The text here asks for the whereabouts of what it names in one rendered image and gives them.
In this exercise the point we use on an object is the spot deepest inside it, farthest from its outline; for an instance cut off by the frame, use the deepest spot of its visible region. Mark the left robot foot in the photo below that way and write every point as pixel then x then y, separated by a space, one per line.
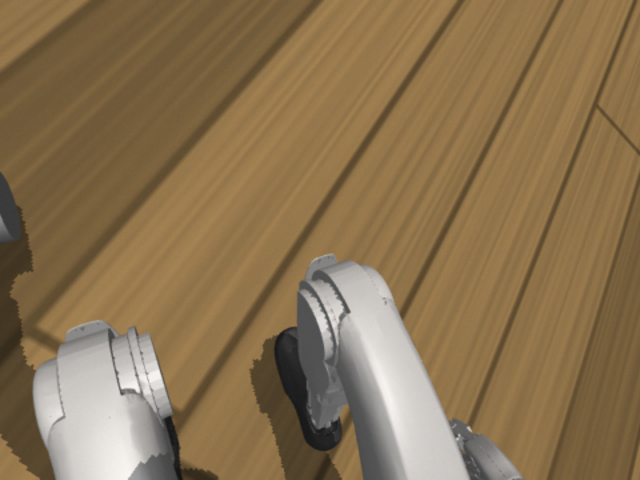
pixel 175 445

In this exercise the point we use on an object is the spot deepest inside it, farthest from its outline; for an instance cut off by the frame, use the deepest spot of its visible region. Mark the can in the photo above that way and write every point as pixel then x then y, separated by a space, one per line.
pixel 9 218

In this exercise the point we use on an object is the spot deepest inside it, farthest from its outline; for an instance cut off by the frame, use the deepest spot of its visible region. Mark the right robot foot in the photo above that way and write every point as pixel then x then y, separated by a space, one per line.
pixel 294 383

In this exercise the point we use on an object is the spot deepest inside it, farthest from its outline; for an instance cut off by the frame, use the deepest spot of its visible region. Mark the right robot hand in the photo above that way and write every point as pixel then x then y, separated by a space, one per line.
pixel 482 458

